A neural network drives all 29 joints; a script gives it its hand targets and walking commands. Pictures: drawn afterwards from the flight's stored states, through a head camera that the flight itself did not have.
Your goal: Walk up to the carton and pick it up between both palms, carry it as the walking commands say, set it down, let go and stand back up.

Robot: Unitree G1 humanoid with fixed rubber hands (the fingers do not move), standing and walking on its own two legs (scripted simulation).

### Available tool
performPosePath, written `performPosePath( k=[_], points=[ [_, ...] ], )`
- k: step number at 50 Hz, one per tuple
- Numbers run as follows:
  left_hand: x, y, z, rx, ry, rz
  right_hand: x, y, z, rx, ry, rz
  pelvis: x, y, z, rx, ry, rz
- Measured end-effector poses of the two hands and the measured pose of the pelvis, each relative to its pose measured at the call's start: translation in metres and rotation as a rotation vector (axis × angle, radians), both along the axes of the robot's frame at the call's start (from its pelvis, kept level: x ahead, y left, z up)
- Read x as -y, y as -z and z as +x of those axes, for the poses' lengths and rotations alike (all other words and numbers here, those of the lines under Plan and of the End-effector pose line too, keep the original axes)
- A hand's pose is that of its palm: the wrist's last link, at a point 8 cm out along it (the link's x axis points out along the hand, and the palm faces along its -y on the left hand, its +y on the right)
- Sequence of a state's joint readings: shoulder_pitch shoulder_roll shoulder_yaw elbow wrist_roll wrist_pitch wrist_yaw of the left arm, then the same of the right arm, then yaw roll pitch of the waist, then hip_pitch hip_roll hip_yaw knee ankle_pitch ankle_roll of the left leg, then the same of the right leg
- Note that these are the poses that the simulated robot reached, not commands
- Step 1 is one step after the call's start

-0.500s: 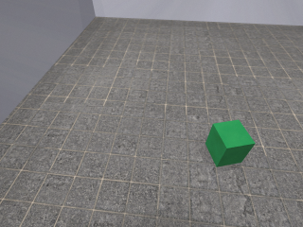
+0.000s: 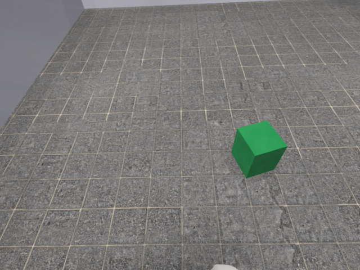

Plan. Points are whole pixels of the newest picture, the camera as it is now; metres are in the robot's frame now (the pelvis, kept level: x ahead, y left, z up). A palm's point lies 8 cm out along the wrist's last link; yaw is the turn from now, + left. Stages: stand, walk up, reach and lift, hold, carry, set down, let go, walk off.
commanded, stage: walk up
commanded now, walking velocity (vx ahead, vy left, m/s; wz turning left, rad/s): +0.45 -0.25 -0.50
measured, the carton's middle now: (256, 149) +0.86 -0.43 -0.64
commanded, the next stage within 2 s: none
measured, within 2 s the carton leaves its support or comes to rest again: neither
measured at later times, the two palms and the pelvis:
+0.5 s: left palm out of the picture +0.14 +0.16 -0.11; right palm (337, 218) +0.26 -0.38 -0.11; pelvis +0.15 -0.11 +0.01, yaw -13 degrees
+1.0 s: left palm (174, 143) +0.53 +0.04 -0.13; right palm (333, 223) +0.25 -0.38 -0.13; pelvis +0.36 -0.15 +0.00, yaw -23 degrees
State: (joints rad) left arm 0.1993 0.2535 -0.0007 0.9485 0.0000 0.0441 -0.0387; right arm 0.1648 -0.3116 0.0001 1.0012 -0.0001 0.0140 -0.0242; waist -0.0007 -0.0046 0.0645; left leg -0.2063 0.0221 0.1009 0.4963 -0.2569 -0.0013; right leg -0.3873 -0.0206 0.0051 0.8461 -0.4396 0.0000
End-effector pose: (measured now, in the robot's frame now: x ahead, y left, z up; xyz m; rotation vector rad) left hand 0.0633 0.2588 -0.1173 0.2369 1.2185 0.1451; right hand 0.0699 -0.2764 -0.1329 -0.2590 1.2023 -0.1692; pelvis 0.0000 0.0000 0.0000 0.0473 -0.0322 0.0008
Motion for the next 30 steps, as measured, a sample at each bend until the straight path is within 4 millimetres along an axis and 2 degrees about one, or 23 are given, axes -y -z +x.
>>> performPosePath(
  k=[3,6,8,11,16,21,26,30],
  points=[
    [0.021,-0.005,0.022,0.012,0.057,-0.018,0.017,0.009,-0.015,-0.032,0.038,0.018,0.017,0.002,0.004,-0.015,0.034,0.015],
    [0.046,-0.007,0.045,0.027,0.107,-0.014,0.045,0.016,-0.018,-0.042,0.073,0.02,0.04,0.006,0.013,-0.034,0.073,0.022],
    [0.063,0.0,0.052,0.037,0.12,-0.006,0.067,0.023,-0.012,-0.041,0.083,0.009,0.056,0.014,0.019,-0.045,0.089,0.014],
    [0.082,0.0,0.047,-0.02,0.115,-0.002,0.087,0.01,0.009,-0.016,0.092,0.006,0.074,0.006,0.033,-0.057,0.116,-0.006],
    [0.096,-0.009,0.039,-0.143,0.108,0.029,0.106,-0.012,0.064,0.07,0.097,0.032,0.094,-0.01,0.066,-0.069,0.156,-0.005],
    [0.098,-0.013,0.049,-0.235,0.113,0.057,0.112,-0.02,0.131,0.163,0.114,0.055,0.103,-0.011,0.107,-0.054,0.198,-0.006],
    [0.095,-0.007,0.083,-0.292,0.121,0.065,0.106,-0.022,0.203,0.239,0.127,0.072,0.105,-0.004,0.16,-0.05,0.242,-0.014],
    [0.092,0.009,0.13,-0.321,0.132,0.058,0.099,-0.015,0.263,0.272,0.129,0.07,0.101,0.01,0.21,-0.067,0.26,-0.032]
  ],
)
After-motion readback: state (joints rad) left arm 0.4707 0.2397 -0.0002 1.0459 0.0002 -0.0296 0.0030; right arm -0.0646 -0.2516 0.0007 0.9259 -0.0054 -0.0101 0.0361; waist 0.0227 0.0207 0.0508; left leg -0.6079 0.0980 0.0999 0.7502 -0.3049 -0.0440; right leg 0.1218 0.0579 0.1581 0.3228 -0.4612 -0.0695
